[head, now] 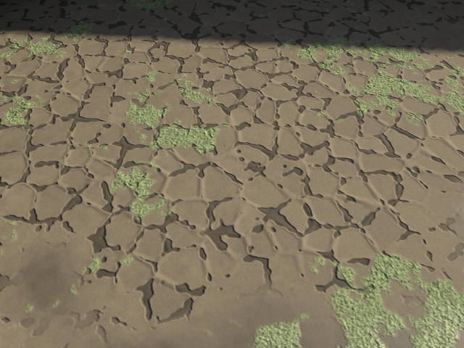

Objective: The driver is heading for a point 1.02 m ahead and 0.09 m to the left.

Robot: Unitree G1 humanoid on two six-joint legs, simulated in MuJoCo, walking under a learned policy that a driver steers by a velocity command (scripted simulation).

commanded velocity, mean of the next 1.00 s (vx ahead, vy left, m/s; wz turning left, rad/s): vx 1.00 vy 0.00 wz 0.44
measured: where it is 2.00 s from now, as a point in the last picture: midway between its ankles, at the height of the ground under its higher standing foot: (132, 162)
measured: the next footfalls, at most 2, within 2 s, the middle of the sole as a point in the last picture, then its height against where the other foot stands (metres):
right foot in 0.30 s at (287, 324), level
left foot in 0.80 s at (142, 242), level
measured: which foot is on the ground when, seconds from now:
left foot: down 0.00-0.30, up 0.32-0.78, down 0.80-1.00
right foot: up 0.00-0.28, down 0.30-0.82, up 0.84-1.00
